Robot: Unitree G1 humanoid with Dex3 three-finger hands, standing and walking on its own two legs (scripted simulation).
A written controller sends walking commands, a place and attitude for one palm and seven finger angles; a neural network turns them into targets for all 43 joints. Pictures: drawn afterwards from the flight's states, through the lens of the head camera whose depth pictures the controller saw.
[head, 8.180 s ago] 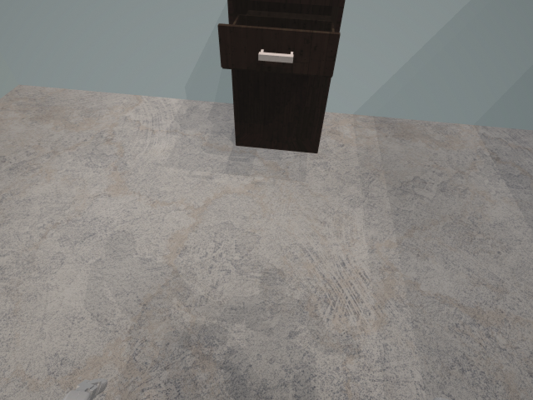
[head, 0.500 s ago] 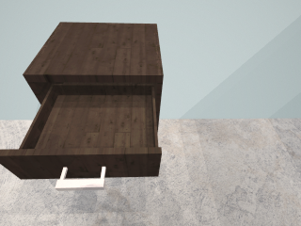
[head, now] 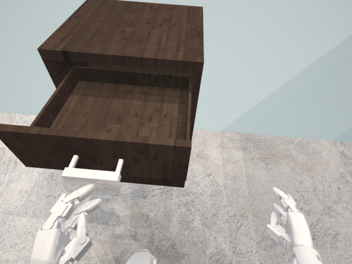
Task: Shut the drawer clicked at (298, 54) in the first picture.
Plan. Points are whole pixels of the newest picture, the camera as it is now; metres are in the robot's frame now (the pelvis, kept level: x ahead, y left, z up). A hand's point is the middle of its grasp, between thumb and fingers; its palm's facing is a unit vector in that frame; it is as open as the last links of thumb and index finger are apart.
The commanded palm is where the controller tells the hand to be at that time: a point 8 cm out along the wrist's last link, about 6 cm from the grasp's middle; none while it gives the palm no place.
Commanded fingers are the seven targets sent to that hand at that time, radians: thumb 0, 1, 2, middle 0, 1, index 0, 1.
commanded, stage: raise the hand and make a fist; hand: left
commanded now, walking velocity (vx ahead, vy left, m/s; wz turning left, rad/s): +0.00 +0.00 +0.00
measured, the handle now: (95, 168) +0.32 +0.24 +0.01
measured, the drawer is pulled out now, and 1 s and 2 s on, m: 0.29 0.29 0.29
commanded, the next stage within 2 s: bring the fist close to the handle in 1.46 s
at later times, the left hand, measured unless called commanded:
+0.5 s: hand (82, 236) +0.16 +0.19 +0.06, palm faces +0.05 -0.99 -0.09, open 3.5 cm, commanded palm +0.11 +0.24 +0.07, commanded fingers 0.00 0.90 0.90 -1.16 -1.34 -1.16 -1.34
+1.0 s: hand (69, 244) +0.13 +0.19 +0.11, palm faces +0.06 -1.00 -0.02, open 3.2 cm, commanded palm +0.08 +0.24 +0.11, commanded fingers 0.00 0.90 0.90 -1.40 -1.60 -1.40 -1.60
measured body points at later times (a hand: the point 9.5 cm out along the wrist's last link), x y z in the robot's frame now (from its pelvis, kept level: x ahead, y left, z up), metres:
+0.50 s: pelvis +0.00 -0.02 +0.01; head +0.04 -0.03 +0.46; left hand +0.15 +0.24 +0.07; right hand +0.15 -0.28 -0.08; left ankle +0.05 +0.12 -0.67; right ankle +0.00 -0.09 -0.67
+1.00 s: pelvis +0.00 +0.03 +0.01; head +0.00 +0.03 +0.46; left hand +0.13 +0.24 +0.11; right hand +0.23 -0.16 -0.02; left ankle +0.05 +0.12 -0.67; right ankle +0.00 -0.09 -0.67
